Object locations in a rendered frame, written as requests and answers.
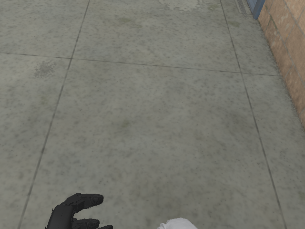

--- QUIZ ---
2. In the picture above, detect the robot right thigh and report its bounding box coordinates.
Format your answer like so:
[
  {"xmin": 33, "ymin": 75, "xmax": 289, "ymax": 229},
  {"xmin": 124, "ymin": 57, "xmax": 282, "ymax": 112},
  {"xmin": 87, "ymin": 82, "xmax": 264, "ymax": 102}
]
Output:
[{"xmin": 157, "ymin": 218, "xmax": 197, "ymax": 229}]

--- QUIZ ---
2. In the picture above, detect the left robot hand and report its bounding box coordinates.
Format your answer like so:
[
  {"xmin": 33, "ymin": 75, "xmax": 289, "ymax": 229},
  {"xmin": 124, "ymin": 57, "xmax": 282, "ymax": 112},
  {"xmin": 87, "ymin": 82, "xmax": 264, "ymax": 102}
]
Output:
[{"xmin": 45, "ymin": 193, "xmax": 113, "ymax": 229}]

